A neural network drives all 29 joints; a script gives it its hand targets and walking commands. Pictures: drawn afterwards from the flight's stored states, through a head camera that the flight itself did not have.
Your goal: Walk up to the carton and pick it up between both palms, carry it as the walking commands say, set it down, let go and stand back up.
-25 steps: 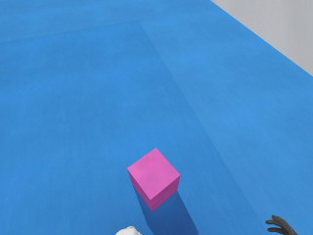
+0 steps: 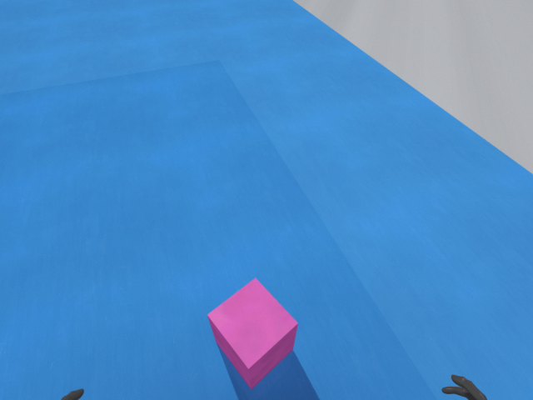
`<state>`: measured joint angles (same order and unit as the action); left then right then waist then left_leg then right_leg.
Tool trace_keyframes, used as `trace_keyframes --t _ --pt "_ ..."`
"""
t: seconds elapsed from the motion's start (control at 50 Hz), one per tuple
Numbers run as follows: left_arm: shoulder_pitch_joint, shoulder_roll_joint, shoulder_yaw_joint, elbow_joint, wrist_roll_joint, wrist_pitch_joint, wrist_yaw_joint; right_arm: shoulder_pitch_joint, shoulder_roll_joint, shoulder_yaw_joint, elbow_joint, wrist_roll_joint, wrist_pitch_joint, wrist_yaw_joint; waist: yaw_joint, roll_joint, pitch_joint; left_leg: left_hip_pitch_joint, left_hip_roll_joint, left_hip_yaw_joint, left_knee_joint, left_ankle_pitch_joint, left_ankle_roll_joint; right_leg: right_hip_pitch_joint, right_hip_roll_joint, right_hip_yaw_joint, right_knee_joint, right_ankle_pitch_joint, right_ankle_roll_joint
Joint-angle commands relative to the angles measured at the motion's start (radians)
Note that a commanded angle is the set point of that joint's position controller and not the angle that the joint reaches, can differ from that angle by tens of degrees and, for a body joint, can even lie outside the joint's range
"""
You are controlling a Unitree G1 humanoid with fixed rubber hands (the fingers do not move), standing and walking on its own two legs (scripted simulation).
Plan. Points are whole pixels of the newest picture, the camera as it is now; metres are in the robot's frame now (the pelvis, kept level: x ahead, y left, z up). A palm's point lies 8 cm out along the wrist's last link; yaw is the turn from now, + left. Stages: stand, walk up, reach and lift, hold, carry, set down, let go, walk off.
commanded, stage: walk up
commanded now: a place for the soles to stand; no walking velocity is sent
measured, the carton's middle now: (253, 333) +0.47 +0.05 -0.65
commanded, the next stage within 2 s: none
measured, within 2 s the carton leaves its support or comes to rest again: neither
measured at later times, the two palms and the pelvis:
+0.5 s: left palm out of the picture +0.05 +0.21 -0.10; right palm out of the picture +0.18 -0.49 -0.07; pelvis +0.04 -0.14 -0.02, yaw +16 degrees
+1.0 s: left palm out of the picture +0.03 +0.09 -0.10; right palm (492, 259) +0.41 -0.48 -0.11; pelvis +0.14 -0.25 -0.04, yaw +33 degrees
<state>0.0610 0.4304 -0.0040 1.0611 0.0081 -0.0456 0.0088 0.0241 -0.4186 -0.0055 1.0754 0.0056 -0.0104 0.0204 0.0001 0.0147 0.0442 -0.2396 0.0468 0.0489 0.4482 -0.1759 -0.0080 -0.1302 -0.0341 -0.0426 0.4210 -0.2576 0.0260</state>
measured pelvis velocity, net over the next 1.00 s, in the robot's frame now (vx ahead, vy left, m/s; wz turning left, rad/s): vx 0.14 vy -0.25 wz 0.58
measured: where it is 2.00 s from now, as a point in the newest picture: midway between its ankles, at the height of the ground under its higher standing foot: outside the picture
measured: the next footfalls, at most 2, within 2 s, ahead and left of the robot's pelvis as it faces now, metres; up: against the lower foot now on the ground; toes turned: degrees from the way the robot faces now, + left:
right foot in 0.32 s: +0.11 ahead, -0.23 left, +0.00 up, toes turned +9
left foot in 0.56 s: +0.11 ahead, -0.04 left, +0.00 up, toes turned +22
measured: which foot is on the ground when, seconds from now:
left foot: down 0.00-0.32, up 0.34-0.54, down 0.56-0.82, up 0.84-1.00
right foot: down 0.00-0.02, up 0.04-0.30, down 0.32-0.56, up 0.58-0.78, down 0.80-1.00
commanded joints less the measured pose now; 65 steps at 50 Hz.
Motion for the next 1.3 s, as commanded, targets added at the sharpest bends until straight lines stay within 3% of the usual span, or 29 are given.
trace_keyframes --t 0.0,0.02,0.04,0.14,0.26,0.3,0.32,0.34,0.4,0.48,0.52,0.54,0.56,0.58,0.6,0.7,0.76,0.78,0.8,0.82,0.88,1.04,1.06,1.1,1.12,1.16,1.2,1.24,1.28 --pt "-0.093 0.284 0.118 -0.179 0.075 0.046 -0.053 0.256 -0.344 -0.108 -0.030 0.011 -0.029 -0.036 -0.074 -0.091 -0.055 0.127 0.133 -0.270 -0.136 -0.154 0.092 -0.159 -0.006 -0.035 0.144 -0.258 -0.077" --pt "-0.108 0.229 0.107 -0.235 0.074 0.075 -0.076 0.348 -0.421 -0.146 -0.024 -0.004 -0.043 -0.058 -0.100 0.066 -0.025 0.290 0.238 -0.506 -0.240 -0.232 0.144 -0.427 0.044 -0.007 0.344 -0.348 -0.070" --pt "-0.109 0.197 0.107 -0.287 0.078 0.095 -0.089 0.363 -0.425 -0.167 -0.060 -0.010 -0.060 -0.079 -0.080 0.021 -0.027 0.304 0.320 -0.651 -0.257 -0.355 0.221 -0.555 -0.015 0.149 0.512 -0.278 -0.057" --pt "-0.016 0.182 0.149 -0.370 0.073 0.120 -0.131 0.275 -0.346 -0.150 -0.201 -0.030 -0.091 -0.107 -0.008 0.046 -0.038 0.013 0.222 -0.422 -0.180 -0.278 0.190 -0.424 -0.056 0.152 0.557 -0.159 -0.027" --pt "0.063 0.201 0.188 -0.448 0.059 0.129 -0.146 0.293 -0.411 -0.164 -0.302 -0.068 -0.088 -0.121 0.037 0.177 -0.049 -0.300 0.159 -0.354 -0.074 -0.393 0.174 -0.150 -0.008 0.056 0.397 -0.235 -0.063" --pt "0.266 0.242 0.214 -0.407 0.067 0.114 -0.132 0.305 -0.340 -0.134 -0.332 -0.084 -0.075 -0.125 0.142 0.017 -0.087 -0.543 0.017 -0.219 0.179 -0.498 0.104 0.163 0.031 0.046 0.183 -0.242 -0.101" --pt "0.332 0.326 0.227 -0.422 0.085 0.104 -0.120 0.317 -0.239 -0.100 -0.358 -0.064 -0.072 -0.132 0.184 -0.315 -0.041 -0.689 -0.141 -0.072 0.516 -0.501 0.050 0.103 -0.246 0.464 -0.127 -0.607 -0.179" --pt "0.187 0.355 0.227 -0.470 0.066 0.100 -0.111 0.296 -0.274 -0.109 -0.349 -0.040 -0.065 -0.156 0.124 -0.277 0.033 -0.671 -0.090 -0.079 0.660 -0.399 0.021 -0.084 -0.382 0.598 -0.261 -0.688 -0.221" --pt "0.040 0.276 0.205 -0.497 0.053 0.097 -0.102 0.407 -0.348 -0.138 -0.255 -0.024 -0.074 -0.128 0.002 -0.179 0.036 -0.368 -0.001 -0.041 0.651 -0.272 -0.009 -0.239 -0.256 0.305 -0.142 -0.483 -0.246" --pt "0.098 0.223 0.168 -0.514 0.069 0.101 -0.102 0.458 -0.281 -0.126 -0.254 -0.011 -0.077 -0.103 0.012 -0.206 0.068 -0.192 -0.033 0.012 0.370 -0.250 0.018 -0.249 -0.242 0.156 -0.076 -0.334 -0.273" --pt "0.111 0.190 0.153 -0.517 0.065 0.113 -0.100 0.551 -0.270 -0.129 -0.245 -0.014 -0.093 -0.107 -0.042 -0.110 0.026 0.046 -0.049 -0.001 0.149 -0.140 0.056 -0.327 -0.202 0.067 0.105 -0.364 -0.230" --pt "0.128 0.146 0.137 -0.521 0.058 0.108 -0.094 0.594 -0.308 -0.145 -0.253 -0.026 -0.102 -0.117 -0.079 -0.025 -0.018 0.228 -0.013 -0.098 0.092 -0.169 0.081 -0.441 -0.165 0.012 0.282 -0.320 -0.179" --pt "0.133 0.080 0.119 -0.542 0.050 0.098 -0.087 0.624 -0.389 -0.166 -0.272 -0.042 -0.105 -0.133 -0.094 0.172 -0.040 0.300 0.193 -0.491 -0.066 -0.398 0.140 -0.585 -0.056 -0.045 0.534 -0.305 -0.108" --pt "0.144 0.156 0.137 -0.556 0.048 0.111 -0.091 0.571 -0.444 -0.173 -0.329 -0.033 -0.109 -0.141 -0.068 0.126 -0.034 0.242 0.392 -0.921 -0.177 -0.521 0.269 -0.739 -0.011 0.099 0.680 -0.335 -0.059" --pt "0.142 0.229 0.159 -0.532 0.048 0.116 -0.086 0.525 -0.408 -0.165 -0.342 -0.010 -0.109 -0.141 -0.037 -0.030 -0.009 0.171 0.364 -0.820 -0.123 -0.474 0.292 -0.680 -0.072 0.173 0.730 -0.277 -0.051" --pt "0.276 0.188 0.160 -0.449 0.024 0.090 -0.078 0.362 -0.322 -0.122 -0.395 -0.036 -0.098 -0.101 0.024 0.138 0.017 -0.200 0.135 -0.330 0.082 0.083 0.216 -0.348 -0.046 0.054 0.562 -0.194 -0.043" --pt "0.296 0.182 0.166 -0.428 0.008 0.067 -0.054 0.314 -0.309 -0.117 -0.432 -0.039 -0.069 -0.077 0.043 0.160 -0.017 -0.339 0.057 -0.241 0.227 0.045 0.157 -0.118 0.023 -0.026 0.361 -0.043 -0.070" --pt "0.301 0.205 0.168 -0.425 0.016 0.055 -0.044 0.316 -0.274 -0.107 -0.443 -0.038 -0.057 -0.075 0.050 0.068 -0.009 -0.357 0.008 -0.208 0.340 -0.022 0.127 -0.117 0.011 0.015 0.267 -0.082 -0.083" --pt "0.312 0.259 0.173 -0.435 0.032 0.039 -0.036 0.334 -0.222 -0.095 -0.462 -0.027 -0.048 -0.074 0.049 -0.133 -0.018 -0.398 -0.078 -0.152 0.545 -0.103 0.082 -0.147 -0.156 0.275 0.100 -0.176 -0.126" --pt "0.258 0.365 0.195 -0.455 0.016 0.035 -0.033 0.299 -0.223 -0.101 -0.468 -0.021 -0.041 -0.083 0.051 -0.280 -0.047 -0.425 -0.127 -0.103 0.740 -0.404 0.040 -0.234 -0.419 0.618 -0.066 -0.207 -0.268" --pt "0.162 0.315 0.175 -0.431 0.014 0.026 -0.016 0.341 -0.282 -0.117 -0.403 -0.014 -0.035 -0.068 0.014 -0.130 0.027 -0.395 -0.033 -0.156 0.773 -0.341 0.023 -0.268 -0.337 0.452 0.006 -0.224 -0.265" --pt "0.190 0.289 0.140 -0.387 0.010 0.017 -0.005 0.314 -0.215 -0.108 -0.367 -0.021 -0.025 -0.015 -0.008 -0.200 -0.039 -0.083 -0.096 -0.013 0.242 -0.225 0.058 -0.253 -0.273 0.158 0.171 0.034 -0.192" --pt "0.211 0.253 0.126 -0.379 0.005 0.018 -0.002 0.320 -0.225 -0.113 -0.364 -0.029 -0.029 -0.015 -0.020 -0.155 -0.054 -0.012 -0.091 -0.051 0.162 -0.210 0.075 -0.285 -0.249 0.106 0.248 0.033 -0.157" --pt "0.195 0.182 0.102 -0.391 -0.012 0.014 0.006 0.253 -0.320 -0.130 -0.392 -0.034 -0.034 -0.017 -0.011 0.160 -0.067 -0.005 0.158 -0.544 0.054 -0.075 0.221 -0.429 -0.060 -0.020 0.460 -0.208 -0.048" --pt "0.173 0.199 0.106 -0.379 -0.015 0.016 0.014 0.243 -0.307 -0.127 -0.395 -0.026 -0.034 -0.018 -0.014 0.099 -0.067 -0.041 0.197 -0.530 0.059 0.015 0.286 -0.362 -0.030 -0.008 0.459 -0.334 -0.046" --pt "0.232 0.207 0.104 -0.326 -0.018 -0.010 0.018 0.152 -0.258 -0.101 -0.392 -0.009 -0.022 -0.027 0.046 0.043 -0.072 -0.127 0.114 -0.368 0.167 0.137 0.231 -0.192 -0.044 0.025 0.258 -0.146 -0.055" --pt "0.258 0.329 0.124 -0.307 0.011 -0.036 0.019 0.144 -0.203 -0.083 -0.382 0.004 -0.007 -0.024 0.050 -0.154 -0.033 -0.275 -0.085 -0.149 0.432 -0.052 0.061 -0.091 -0.307 0.363 0.007 0.053 -0.167" --pt "0.244 0.326 0.125 -0.308 0.011 -0.040 0.018 0.157 -0.218 -0.089 -0.361 -0.005 0.002 -0.029 0.035 -0.125 -0.022 -0.303 -0.068 -0.158 0.545 -0.407 0.051 -0.064 -0.399 0.367 0.046 0.359 -0.277" --pt "0.203 0.293 0.117 -0.312 0.013 -0.038 0.024 0.177 -0.204 -0.090 -0.341 -0.005 -0.002 -0.023 0.016 -0.143 -0.020 -0.265 -0.042 -0.128 0.454 -0.361 0.052 -0.072 -0.348 0.253 0.087 0.404 -0.235"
